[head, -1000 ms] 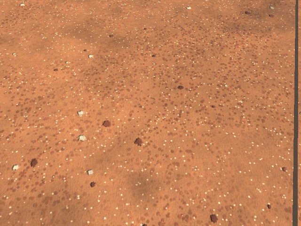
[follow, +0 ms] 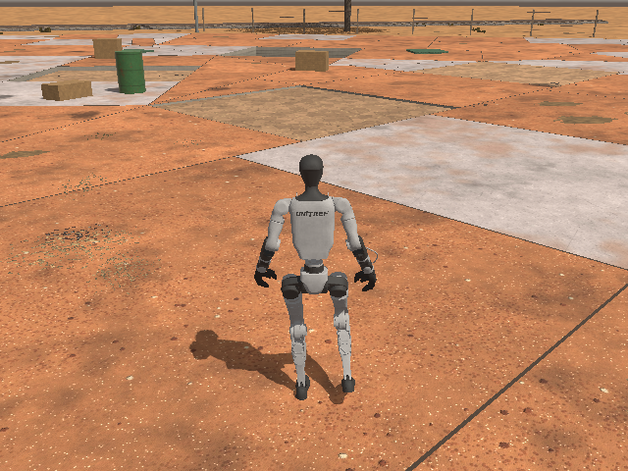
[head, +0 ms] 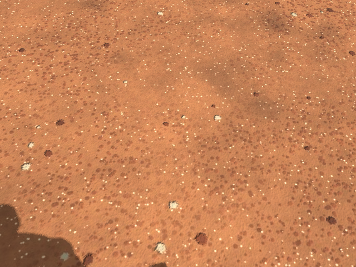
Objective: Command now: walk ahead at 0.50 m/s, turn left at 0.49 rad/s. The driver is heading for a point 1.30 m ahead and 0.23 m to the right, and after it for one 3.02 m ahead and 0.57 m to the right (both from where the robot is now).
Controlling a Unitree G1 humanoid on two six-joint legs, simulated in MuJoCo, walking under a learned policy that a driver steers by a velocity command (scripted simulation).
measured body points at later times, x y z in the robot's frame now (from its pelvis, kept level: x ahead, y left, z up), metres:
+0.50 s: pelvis +0.30 -0.07 +0.00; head +0.33 -0.08 +0.44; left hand +0.45 +0.19 -0.11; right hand +0.38 -0.35 -0.12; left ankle +0.20 +0.07 -0.65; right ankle +0.35 -0.14 -0.74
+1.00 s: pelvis +0.59 -0.07 +0.00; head +0.61 -0.07 +0.45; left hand +0.76 +0.17 -0.12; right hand +0.63 -0.37 -0.09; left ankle +0.66 +0.02 -0.74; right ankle +0.47 -0.16 -0.65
